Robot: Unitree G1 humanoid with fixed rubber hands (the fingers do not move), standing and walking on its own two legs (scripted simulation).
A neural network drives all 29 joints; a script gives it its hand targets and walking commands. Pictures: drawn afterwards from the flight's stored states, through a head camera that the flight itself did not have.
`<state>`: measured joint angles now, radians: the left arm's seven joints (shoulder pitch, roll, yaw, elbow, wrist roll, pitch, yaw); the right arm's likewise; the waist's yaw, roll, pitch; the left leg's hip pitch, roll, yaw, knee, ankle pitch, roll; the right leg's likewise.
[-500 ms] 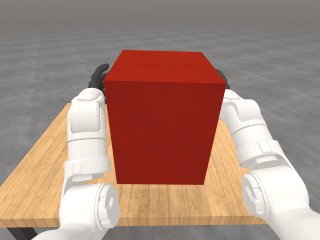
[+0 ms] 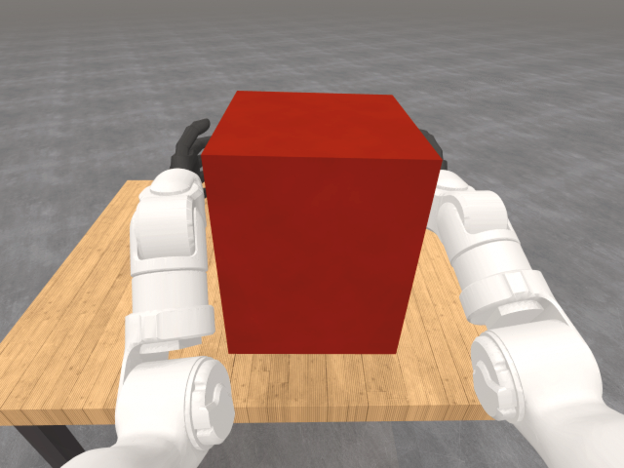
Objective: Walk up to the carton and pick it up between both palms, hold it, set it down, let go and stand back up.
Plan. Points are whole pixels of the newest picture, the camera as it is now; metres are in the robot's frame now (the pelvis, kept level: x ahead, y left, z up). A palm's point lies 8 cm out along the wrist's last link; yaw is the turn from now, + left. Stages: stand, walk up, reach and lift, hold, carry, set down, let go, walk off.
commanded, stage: hold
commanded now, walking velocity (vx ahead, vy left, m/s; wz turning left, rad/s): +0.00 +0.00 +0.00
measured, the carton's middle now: (314, 218) +0.36 +0.01 +0.21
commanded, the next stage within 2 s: none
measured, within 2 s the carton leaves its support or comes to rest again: neither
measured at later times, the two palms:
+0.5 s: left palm (182, 177) +0.36 +0.15 +0.27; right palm (430, 177) +0.38 -0.14 +0.26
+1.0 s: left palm (176, 152) +0.36 +0.16 +0.30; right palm (431, 158) +0.38 -0.14 +0.28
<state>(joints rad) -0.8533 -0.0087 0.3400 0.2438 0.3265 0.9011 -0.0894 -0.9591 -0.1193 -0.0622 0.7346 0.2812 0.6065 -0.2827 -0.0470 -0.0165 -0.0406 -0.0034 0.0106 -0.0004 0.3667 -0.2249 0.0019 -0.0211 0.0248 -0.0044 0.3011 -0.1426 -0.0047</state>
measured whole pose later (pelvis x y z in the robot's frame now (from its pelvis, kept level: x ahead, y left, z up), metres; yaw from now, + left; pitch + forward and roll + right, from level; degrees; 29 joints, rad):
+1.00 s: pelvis +0.01 +0.00 +0.00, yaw +0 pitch -7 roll -1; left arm -0.86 0.00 0.34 0.17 0.21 0.85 0.00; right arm -0.93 -0.12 -0.06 0.62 0.32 0.56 -0.30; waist -0.05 -0.02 -0.09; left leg 0.00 0.01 0.00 0.37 -0.24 0.00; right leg -0.02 0.02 0.00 0.30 -0.16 -0.01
